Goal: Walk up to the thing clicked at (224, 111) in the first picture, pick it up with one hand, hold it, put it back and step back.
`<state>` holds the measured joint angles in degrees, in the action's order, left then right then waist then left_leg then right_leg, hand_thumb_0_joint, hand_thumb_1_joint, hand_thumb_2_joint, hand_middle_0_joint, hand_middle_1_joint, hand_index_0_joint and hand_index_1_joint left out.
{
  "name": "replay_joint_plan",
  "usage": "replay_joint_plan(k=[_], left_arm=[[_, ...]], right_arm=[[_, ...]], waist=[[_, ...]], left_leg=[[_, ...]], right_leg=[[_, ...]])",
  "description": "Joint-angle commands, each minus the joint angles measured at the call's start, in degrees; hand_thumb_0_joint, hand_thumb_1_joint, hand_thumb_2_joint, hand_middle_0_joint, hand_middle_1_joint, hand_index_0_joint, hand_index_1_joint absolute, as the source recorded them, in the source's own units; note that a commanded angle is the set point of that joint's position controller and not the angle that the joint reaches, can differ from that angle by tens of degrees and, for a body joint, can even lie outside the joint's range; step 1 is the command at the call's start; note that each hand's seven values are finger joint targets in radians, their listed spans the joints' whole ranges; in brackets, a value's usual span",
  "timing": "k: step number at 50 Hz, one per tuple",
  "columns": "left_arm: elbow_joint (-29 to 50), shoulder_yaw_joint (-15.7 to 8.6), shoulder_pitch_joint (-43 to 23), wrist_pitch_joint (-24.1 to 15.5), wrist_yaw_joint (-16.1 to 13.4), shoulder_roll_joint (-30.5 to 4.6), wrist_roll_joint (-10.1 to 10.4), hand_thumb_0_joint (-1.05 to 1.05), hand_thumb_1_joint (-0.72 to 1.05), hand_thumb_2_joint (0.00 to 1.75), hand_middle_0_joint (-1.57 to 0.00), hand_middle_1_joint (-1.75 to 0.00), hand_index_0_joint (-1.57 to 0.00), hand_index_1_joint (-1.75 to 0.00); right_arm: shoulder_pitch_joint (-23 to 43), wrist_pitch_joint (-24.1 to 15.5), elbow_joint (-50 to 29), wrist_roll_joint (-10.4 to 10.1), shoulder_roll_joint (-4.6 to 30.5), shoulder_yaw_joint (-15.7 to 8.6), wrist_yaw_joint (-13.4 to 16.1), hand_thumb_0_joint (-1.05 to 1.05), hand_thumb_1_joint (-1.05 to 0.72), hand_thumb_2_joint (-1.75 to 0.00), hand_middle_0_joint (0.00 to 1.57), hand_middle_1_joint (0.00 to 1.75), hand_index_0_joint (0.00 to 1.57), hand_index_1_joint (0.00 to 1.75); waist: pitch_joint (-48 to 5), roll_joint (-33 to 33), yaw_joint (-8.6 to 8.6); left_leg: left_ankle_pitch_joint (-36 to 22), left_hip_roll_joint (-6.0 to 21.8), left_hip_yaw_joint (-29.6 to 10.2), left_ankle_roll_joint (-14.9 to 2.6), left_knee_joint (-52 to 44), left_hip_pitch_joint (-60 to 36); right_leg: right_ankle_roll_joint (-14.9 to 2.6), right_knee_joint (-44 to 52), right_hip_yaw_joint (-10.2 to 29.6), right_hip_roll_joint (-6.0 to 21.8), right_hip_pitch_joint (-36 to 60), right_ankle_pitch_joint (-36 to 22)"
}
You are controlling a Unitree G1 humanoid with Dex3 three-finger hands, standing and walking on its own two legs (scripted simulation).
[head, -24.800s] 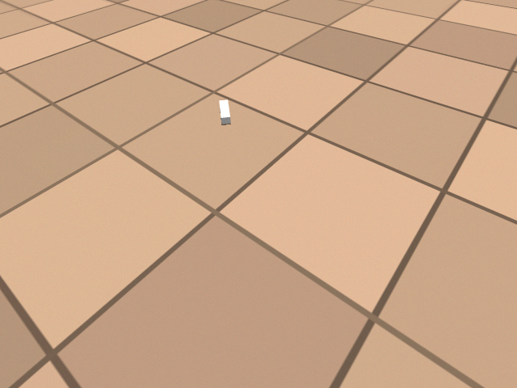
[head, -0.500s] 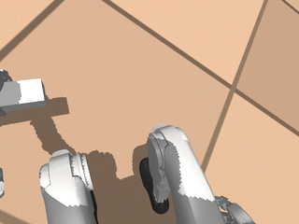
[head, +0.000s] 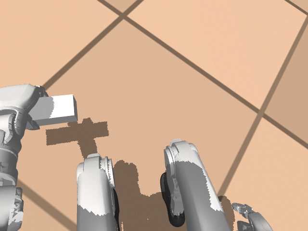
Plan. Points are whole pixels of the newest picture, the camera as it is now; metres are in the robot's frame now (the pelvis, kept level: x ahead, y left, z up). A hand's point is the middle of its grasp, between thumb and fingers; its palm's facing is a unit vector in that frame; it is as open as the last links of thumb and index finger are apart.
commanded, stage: lift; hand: left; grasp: from above
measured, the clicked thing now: (31, 112) +0.46 +0.30 -0.15
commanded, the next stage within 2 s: hold in 1.20 s
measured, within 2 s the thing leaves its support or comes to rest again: neither
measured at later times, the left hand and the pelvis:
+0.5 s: hand out of the picture +0.37 +0.27 +0.09, palm faces -0.42 -0.10 -0.90, open 9.2 cm; pelvis +0.01 +0.00 +0.17, yaw +3 degrees
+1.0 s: hand out of the picture +0.36 +0.24 +0.22, palm faces -0.42 -0.09 -0.90, open 9.3 cm; pelvis +0.05 +0.00 +0.29, yaw +4 degrees
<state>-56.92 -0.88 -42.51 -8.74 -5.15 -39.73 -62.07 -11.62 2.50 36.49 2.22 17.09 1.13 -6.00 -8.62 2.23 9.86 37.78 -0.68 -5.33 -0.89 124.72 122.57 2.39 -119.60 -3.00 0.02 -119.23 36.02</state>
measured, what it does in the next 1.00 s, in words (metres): rises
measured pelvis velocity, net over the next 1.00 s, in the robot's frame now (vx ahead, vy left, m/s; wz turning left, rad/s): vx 0.05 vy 0.00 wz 0.06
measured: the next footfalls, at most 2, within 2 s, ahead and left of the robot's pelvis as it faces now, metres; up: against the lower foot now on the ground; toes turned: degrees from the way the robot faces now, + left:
none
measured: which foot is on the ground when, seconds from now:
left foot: down 0.00-1.00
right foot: down 0.00-1.00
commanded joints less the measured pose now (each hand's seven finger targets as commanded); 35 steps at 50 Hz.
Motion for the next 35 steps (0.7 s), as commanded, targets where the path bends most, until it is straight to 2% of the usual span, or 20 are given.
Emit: replay_joint_plan(k=[1, 4, 5, 7, 8, 11, 13, 17, 20, 22, 23, 26, 27, 28, 30, 31, 32, 35], left_arm=[[15.2, -2.5, -14.8, 0.1, -0.4, -12.8, 2.6, 0.0, 0.72, 0.63, -1.02, -0.63, -1.06, -0.6], [20.0, -2.9, -13.9, 0.1, 0.2, -12.8, 3.5, 0.0, 0.74, 0.64, -1.04, -0.62, -1.07, -0.59], [21.2, -2.4, -13.0, 0.2, 0.2, -12.0, 3.8, 0.0, 0.73, 0.63, -1.03, -0.63, -1.06, -0.6], [22.9, -3.4, -10.9, 0.6, -0.3, -12.6, 4.1, 0.0, 0.71, 0.65, -1.01, -0.64, -1.04, -0.61], [23.8, -2.9, -10.5, 0.8, -0.5, -11.5, 4.2, 0.0, 0.73, 0.64, -1.03, -0.64, -1.06, -0.61], [26.1, -3.8, -7.3, 1.8, -1.2, -11.4, 4.4, 0.0, 0.73, 0.66, -1.05, -0.61, -1.07, -0.59], [26.3, -2.4, -5.9, 2.6, -1.1, -9.4, 4.5, 0.0, 0.74, 0.67, -1.06, -0.61, -1.08, -0.59], [28.8, -2.0, -1.3, 4.5, -0.8, -8.0, 4.6, 0.0, 0.71, 0.66, -1.03, -0.62, -1.05, -0.6], [29.4, -0.7, 2.5, 5.9, -0.4, -5.3, 5.7, 0.0, 0.74, 0.69, -1.05, -0.61, -1.07, -0.6], [28.9, -1.2, 4.3, 6.5, 0.0, -5.8, 6.0, 0.0, 0.71, 0.7, -1.04, -0.61, -1.05, -0.6], [30.0, 0.1, 4.2, 6.5, 0.4, -4.3, 6.0, 0.0, 0.71, 0.69, -1.03, -0.62, -1.05, -0.61], [28.6, 1.3, 5.7, 6.1, 0.9, -2.9, 6.1, 0.0, 0.71, 0.68, -1.04, -0.6, -1.06, -0.59], [27.6, 1.4, 6.8, 5.9, 0.9, -2.7, 6.0, 0.0, 0.71, 0.66, -1.04, -0.6, -1.06, -0.59], [27.8, 1.2, 6.1, 5.6, 0.8, -2.6, 6.3, 0.0, 0.69, 0.67, -1.03, -0.6, -1.04, -0.59], [26.7, 2.6, 6.1, 5.2, 0.6, -0.6, 6.1, 0.0, 0.69, 0.67, -1.02, -0.62, -1.03, -0.61], [25.9, 2.0, 7.2, 5.0, 0.2, -0.8, 6.0, 0.0, 0.68, 0.64, -1.01, -0.61, -1.03, -0.59], [26.2, 2.4, 6.5, 4.7, -0.3, -0.6, 5.6, 0.0, 0.68, 0.63, -1.0, -0.62, -1.02, -0.6], [25.7, 2.7, 6.2, 4.2, -1.8, 0.2, 4.5, 0.0, 0.64, 0.65, -0.97, -0.64, -0.99, -0.62]], right_arm=[[-9.1, -0.7, -3.4, -1.0, 12.2, -5.2, 2.0, 0.0, -0.91, -0.9, 0.2, 0.3, 0.2, 0.3], [-8.5, -0.7, -3.8, -1.7, 11.8, -5.6, 2.9, 0.0, -0.9, -0.9, 0.2, 0.3, 0.2, 0.3], [-8.1, -0.7, -4.2, -1.8, 11.5, -5.5, 3.2, 0.0, -0.9, -0.9, 0.2, 0.3, 0.2, 0.3], [-7.2, -0.7, -4.2, -2.2, 11.1, -5.7, 3.8, 0.0, -0.9, -0.9, 0.2, 0.3, 0.2, 0.3], [-7.3, -0.7, -4.2, -2.3, 10.5, -5.6, 4.1, 0.0, -0.9, -0.9, 0.2, 0.3, 0.2, 0.3], [-6.1, -0.8, -4.3, -2.8, 9.7, -5.8, 5.0, 0.0, -0.9, -0.9, 0.2, 0.3, 0.2, 0.3], [-5.6, -0.8, -4.1, -3.1, 9.2, -5.9, 5.5, 0.0, -0.9, -0.9, 0.2, 0.3, 0.2, 0.3], [-4.5, -0.7, -4.5, -3.7, 8.5, -5.9, 6.6, 0.0, -0.9, -0.9, 0.2, 0.3, 0.2, 0.3], [-3.4, -1.0, -4.1, -4.2, 7.5, -5.6, 7.3, 0.0, -0.89, -0.9, 0.2, 0.3, 0.2, 0.3], [-2.9, -1.4, -3.7, -4.4, 7.1, -5.4, 8.0, 0.0, -0.9, -0.9, 0.2, 0.3, 0.2, 0.3], [-2.9, -1.6, -3.6, -4.5, 6.8, -5.4, 8.3, 0.0, -0.9, -0.9, 0.2, 0.3, 0.2, 0.3], [-2.8, -2.6, -3.0, -4.7, 6.0, -5.1, 9.3, 0.0, -0.9, -0.9, 0.2, 0.3, 0.2, 0.3], [-2.6, -2.9, -2.9, -4.7, 5.8, -4.9, 9.5, 0.0, -0.9, -0.9, 0.2, 0.3, 0.2, 0.3], [-2.4, -3.4, -2.7, -4.7, 5.9, -4.9, 9.7, 0.0, -0.9, -0.9, 0.2, 0.3, 0.2, 0.3], [-2.4, -4.1, -2.4, -4.7, 5.7, -4.9, 10.0, 0.0, -0.9, -0.9, 0.2, 0.3, 0.2, 0.3], [-2.5, -4.5, -2.4, -4.7, 5.8, -5.1, 10.0, 0.0, -0.9, -0.9, 0.2, 0.3, 0.2, 0.3], [-2.2, -4.8, -2.3, -4.7, 5.8, -5.2, 10.0, 0.0, -0.9, -0.9, 0.2, 0.3, 0.2, 0.3], [-2.7, -5.5, -1.4, -4.7, 5.2, -5.2, 10.0, 0.0, -0.9, -0.9, 0.2, 0.3, 0.2, 0.3]], waist=[[-37.4, 13.3, -0.91], [-38.6, 13.6, -1.55], [-38.9, 13.3, -1.76], [-38.5, 11.9, -2.37], [-38.2, 11.3, -2.29], [-38.2, 10.1, -3.08], [-35.9, 10.5, -2.67], [-35.2, 8.9, -3.96], [-31.3, 7.0, -3.94], [-29.3, 5.1, -4.04], [-28.8, 5.0, -3.7], [-23.1, 3.7, -3.53], [-21.5, 2.8, -3.94], [-21.0, 3.5, -4.07], [-19.3, 4.1, -4.04], [-18.9, 4.0, -4.76], [-19.2, 4.1, -4.73], [-19.3, 4.1, -4.93]], left_leg=[[-4.0, 0.1, 0.1, -0.91, -22.5, -33.8], [-5.2, 0.4, -0.2, -0.75, -25.8, -38.2], [-4.3, 0.4, -0.2, -0.82, -26.9, -39.1], [-4.1, 0.2, 0.2, -0.93, -28.7, -40.6], [-4.2, 0.2, 0.8, -0.97, -29.5, -41.2], [-4.9, 0.0, 1.7, -1.05, -32.5, -44.4], [-5.9, 0.3, 1.4, -0.85, -35.1, -47.2], [-5.4, 0.5, 1.3, -0.67, -41.8, -53.8], [-5.1, 0.5, 1.6, -0.66, -45.8, -56.7], [-4.9, 0.5, 1.9, -0.79, -48.1, -58.2], [-5.8, 0.5, 2.0, -0.74, -49.3, -59.6], [-5.7, 0.5, 2.5, -0.76, -52.7, -61.2], [-5.2, 0.4, 2.8, -0.86, -54.1, -61.8], [-4.6, 0.6, 2.3, -0.67, -55.8, -63.4], [-4.6, 0.8, 1.9, -0.37, -58.6, -65.9], [-4.7, 0.9, 1.7, -0.28, -60.2, -67.7], [-4.7, 0.9, 1.7, -0.26, -61.3, -69.4], [-8.9, 0.1, 3.2, -0.07, -63.0, -72.8]], right_leg=[[-4.35, 14.9, -3.2, -2.0, 21.6, -7.4], [-4.03, 17.1, -2.7, -1.7, 24.3, -8.8], [-3.97, 18.1, -2.7, -2.0, 25.9, -8.4], [-3.81, 20.5, -2.2, -1.8, 28.5, -8.3], [-3.74, 21.9, -2.0, -1.9, 30.1, -8.3], [-3.6, 26.0, -1.2, -1.8, 34.6, -8.3], [-3.51, 28.0, -1.1, -1.7, 35.9, -9.0], [-3.4, 34.3, -0.7, -2.0, 43.1, -8.5], [-3.29, 38.9, -0.3, -2.2, 47.4, -7.9], [-3.22, 42.3, 0.3, -2.3, 51.2, -7.6], [-3.25, 43.6, 0.5, -2.3, 52.6, -8.2], [-3.26, 48.4, 1.5, -2.3, 55.7, -7.7], [-3.31, 50.2, 1.9, -2.4, 57.2, -7.0], [-3.29, 51.1, 1.9, -2.4, 58.0, -6.7], [-3.29, 53.4, 2.1, -2.4, 59.4, -6.8], [-3.3, 54.5, 2.1, -2.4, 60.7, -6.9], [-3.29, 55.7, 2.2, -2.5, 61.7, -7.0], [-3.49, 59.7, 3.1, -2.4, 66.4, -9.3]])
